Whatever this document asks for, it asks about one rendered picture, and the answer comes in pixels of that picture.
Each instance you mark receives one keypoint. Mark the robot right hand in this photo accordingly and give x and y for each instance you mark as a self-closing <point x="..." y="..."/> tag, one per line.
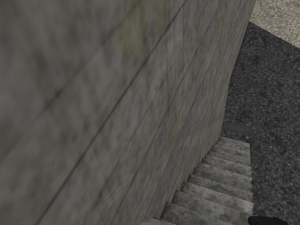
<point x="259" y="220"/>

